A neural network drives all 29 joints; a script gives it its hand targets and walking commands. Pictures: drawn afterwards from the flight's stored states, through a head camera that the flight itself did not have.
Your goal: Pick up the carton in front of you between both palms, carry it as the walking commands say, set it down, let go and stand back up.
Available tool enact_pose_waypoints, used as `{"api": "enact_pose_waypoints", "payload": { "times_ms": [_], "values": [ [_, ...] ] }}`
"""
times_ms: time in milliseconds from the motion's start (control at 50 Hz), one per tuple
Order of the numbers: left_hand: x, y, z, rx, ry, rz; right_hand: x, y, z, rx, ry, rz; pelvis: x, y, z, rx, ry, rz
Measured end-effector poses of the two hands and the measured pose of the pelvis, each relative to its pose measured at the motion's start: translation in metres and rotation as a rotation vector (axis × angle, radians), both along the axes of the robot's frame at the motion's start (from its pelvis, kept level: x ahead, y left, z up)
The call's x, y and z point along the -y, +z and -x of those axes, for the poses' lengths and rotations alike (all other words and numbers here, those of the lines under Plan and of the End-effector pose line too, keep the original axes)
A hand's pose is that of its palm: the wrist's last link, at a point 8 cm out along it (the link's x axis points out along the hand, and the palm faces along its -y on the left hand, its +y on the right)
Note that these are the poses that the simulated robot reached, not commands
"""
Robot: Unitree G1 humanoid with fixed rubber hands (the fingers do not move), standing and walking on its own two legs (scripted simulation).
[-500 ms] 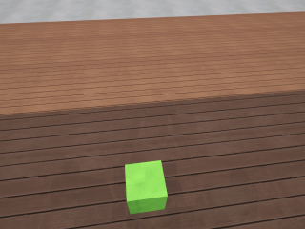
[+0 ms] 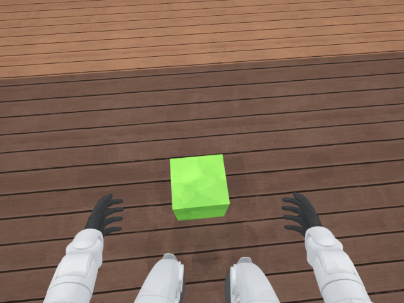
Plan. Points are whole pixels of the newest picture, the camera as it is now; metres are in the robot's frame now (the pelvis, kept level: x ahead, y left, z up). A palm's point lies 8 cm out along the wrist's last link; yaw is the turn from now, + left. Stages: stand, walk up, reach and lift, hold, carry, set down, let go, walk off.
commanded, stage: reach and lift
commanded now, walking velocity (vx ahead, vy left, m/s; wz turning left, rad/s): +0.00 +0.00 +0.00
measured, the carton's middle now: (198, 189) +0.48 +0.04 -0.58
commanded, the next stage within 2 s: none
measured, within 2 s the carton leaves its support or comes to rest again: neither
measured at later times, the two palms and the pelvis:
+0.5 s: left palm (120, 160) +0.42 +0.23 -0.13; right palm (275, 149) +0.47 -0.16 -0.14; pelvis -0.05 +0.00 -0.05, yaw +0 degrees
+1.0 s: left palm (137, 167) +0.46 +0.23 -0.28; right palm (257, 157) +0.51 -0.15 -0.28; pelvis -0.03 -0.01 -0.13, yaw +1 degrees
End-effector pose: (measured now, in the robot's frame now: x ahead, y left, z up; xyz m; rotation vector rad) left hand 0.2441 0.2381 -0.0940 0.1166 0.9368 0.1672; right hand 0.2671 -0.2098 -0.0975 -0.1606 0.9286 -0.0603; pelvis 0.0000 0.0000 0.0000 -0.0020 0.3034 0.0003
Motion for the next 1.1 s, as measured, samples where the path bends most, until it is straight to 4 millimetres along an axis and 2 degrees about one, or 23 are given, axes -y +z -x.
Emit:
{"api": "enact_pose_waypoints", "payload": {
  "times_ms": [120,380,540,640,760,860,960,1100],
  "values": [
    [0.004,-0.008,-0.049,0.063,0.03,0.021,-0.012,-0.007,-0.053,0.052,0.007,-0.016,0.0,-0.016,0.017,-0.082,-0.002,-0.001],
    [0.008,-0.032,-0.132,0.182,0.098,0.032,-0.036,-0.028,-0.152,0.154,0.016,-0.04,0.001,-0.041,0.049,-0.258,-0.007,-0.005],
    [0.008,-0.044,-0.189,0.265,0.121,0.037,-0.048,-0.041,-0.216,0.228,0.032,-0.058,0.003,-0.054,0.05,-0.379,-0.01,-0.009],
    [0.009,-0.054,-0.215,0.301,0.123,0.035,-0.053,-0.052,-0.247,0.266,0.046,-0.065,0.003,-0.056,0.043,-0.447,-0.01,-0.011],
    [0.009,-0.074,-0.226,0.308,0.123,0.039,-0.055,-0.072,-0.259,0.272,0.05,-0.072,0.004,-0.058,0.029,-0.528,-0.008,-0.014],
    [0.011,-0.107,-0.224,0.288,0.125,0.043,-0.057,-0.106,-0.254,0.255,0.041,-0.079,0.004,-0.075,0.024,-0.592,-0.004,-0.012],
    [0.012,-0.158,-0.214,0.259,0.131,0.039,-0.059,-0.161,-0.244,0.234,0.036,-0.075,0.005,-0.112,0.027,-0.632,-0.003,-0.016],
    [0.01,-0.242,-0.208,0.258,0.136,0.03,-0.057,-0.245,-0.236,0.241,0.027,-0.06,0.007,-0.186,0.046,-0.616,0.002,-0.016]
  ]
}}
